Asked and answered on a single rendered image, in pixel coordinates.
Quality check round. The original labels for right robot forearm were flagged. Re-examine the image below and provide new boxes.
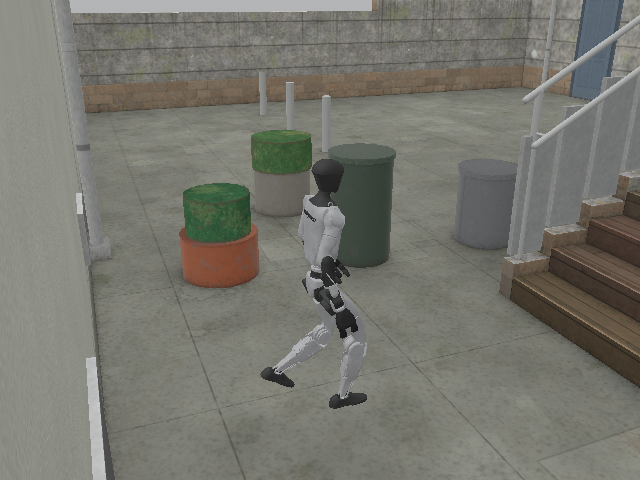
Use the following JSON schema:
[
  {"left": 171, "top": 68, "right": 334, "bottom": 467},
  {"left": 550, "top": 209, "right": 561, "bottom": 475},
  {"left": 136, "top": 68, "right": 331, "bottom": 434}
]
[{"left": 320, "top": 256, "right": 346, "bottom": 313}]

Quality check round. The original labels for right robot foot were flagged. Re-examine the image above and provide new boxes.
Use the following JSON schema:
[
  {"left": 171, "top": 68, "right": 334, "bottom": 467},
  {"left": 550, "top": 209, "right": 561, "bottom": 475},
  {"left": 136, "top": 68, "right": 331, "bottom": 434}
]
[{"left": 329, "top": 391, "right": 367, "bottom": 409}]

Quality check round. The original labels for robot right upper arm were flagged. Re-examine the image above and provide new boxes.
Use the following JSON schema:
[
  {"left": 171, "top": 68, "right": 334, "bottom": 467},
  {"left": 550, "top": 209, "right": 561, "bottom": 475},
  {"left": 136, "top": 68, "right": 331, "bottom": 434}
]
[{"left": 316, "top": 208, "right": 345, "bottom": 268}]

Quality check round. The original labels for robot left hand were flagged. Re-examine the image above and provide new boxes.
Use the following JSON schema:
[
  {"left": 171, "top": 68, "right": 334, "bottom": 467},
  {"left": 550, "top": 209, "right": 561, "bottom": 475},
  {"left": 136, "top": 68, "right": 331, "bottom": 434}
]
[{"left": 335, "top": 259, "right": 350, "bottom": 284}]

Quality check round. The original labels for robot right hand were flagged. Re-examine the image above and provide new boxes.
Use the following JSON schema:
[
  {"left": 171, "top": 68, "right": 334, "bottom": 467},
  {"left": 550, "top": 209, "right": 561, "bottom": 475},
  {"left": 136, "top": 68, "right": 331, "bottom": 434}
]
[{"left": 335, "top": 308, "right": 358, "bottom": 339}]

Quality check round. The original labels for left robot shin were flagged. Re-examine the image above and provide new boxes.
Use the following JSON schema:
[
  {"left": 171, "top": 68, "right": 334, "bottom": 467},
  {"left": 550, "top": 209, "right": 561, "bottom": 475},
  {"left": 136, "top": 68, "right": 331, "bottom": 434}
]
[{"left": 273, "top": 325, "right": 327, "bottom": 375}]

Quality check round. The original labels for robot left upper arm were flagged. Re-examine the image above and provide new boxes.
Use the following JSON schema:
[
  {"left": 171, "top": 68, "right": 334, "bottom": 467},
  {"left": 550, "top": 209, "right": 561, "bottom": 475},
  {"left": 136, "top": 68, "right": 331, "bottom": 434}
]
[{"left": 298, "top": 195, "right": 315, "bottom": 241}]

